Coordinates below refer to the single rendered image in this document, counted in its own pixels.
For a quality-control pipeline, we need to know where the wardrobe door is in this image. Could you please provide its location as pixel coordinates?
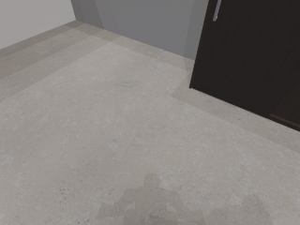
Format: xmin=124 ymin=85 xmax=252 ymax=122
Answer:
xmin=271 ymin=75 xmax=300 ymax=125
xmin=192 ymin=0 xmax=300 ymax=116

